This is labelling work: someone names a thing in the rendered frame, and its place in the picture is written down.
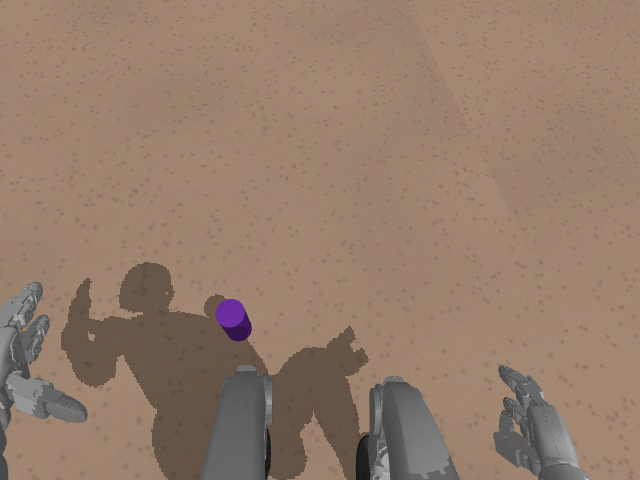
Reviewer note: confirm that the can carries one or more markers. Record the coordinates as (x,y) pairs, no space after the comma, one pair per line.
(233,318)

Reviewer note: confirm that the left robot hand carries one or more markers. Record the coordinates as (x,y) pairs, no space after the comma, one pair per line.
(36,397)

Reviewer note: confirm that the right robot arm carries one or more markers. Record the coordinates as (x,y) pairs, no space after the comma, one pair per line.
(562,472)

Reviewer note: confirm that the right robot hand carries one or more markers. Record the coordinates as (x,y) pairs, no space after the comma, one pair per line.
(546,439)

